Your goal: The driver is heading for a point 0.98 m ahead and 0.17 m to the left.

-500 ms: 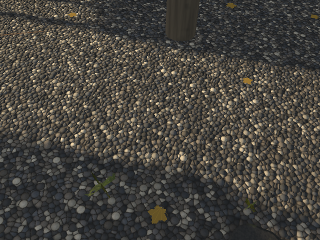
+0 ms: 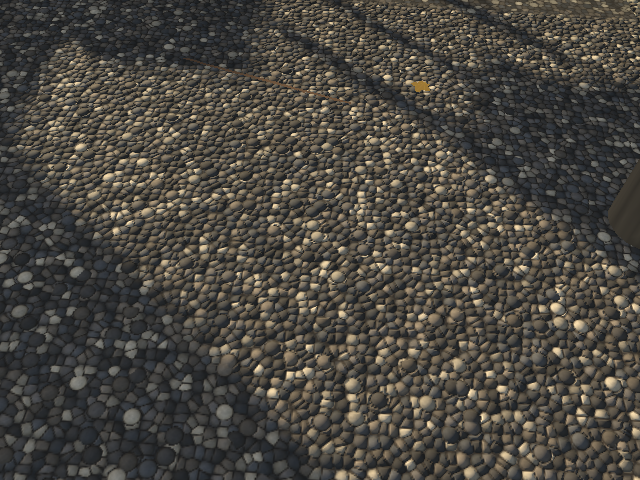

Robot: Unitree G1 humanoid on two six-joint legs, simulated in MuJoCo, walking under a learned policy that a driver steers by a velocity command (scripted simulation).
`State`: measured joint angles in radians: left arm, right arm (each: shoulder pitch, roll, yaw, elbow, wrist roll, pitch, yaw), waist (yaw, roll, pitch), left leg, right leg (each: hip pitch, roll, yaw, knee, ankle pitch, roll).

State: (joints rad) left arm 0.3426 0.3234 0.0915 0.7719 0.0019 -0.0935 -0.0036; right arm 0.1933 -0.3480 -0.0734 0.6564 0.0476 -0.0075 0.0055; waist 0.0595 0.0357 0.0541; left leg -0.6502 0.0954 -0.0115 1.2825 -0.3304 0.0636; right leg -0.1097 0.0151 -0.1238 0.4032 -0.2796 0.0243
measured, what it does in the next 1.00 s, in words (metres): walks ahead: left foot, then right foot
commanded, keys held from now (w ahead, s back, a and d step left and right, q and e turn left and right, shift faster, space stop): w+q+shift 0.40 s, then w+shift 0.02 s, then w+e+shift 0.38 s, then shift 0.20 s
